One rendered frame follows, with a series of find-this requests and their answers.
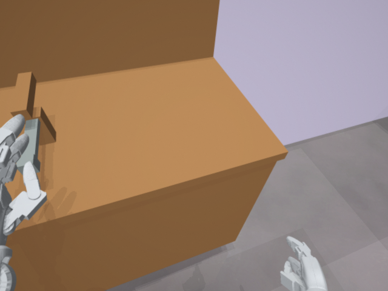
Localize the robot left hand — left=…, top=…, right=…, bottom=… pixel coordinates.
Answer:
left=0, top=114, right=47, bottom=246

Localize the tap lever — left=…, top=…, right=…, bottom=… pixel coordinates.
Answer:
left=16, top=118, right=41, bottom=175

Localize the counter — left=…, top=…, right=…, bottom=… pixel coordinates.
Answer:
left=0, top=0, right=288, bottom=291

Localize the robot right hand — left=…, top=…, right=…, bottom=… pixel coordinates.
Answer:
left=280, top=236, right=328, bottom=291

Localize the robot left forearm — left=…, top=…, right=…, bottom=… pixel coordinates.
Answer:
left=0, top=246, right=16, bottom=291

